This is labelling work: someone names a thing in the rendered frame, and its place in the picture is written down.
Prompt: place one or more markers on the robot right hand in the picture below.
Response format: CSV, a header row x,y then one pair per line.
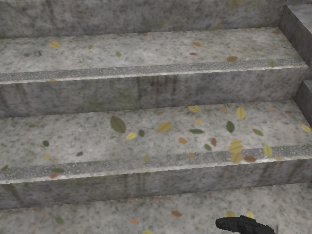
x,y
243,225

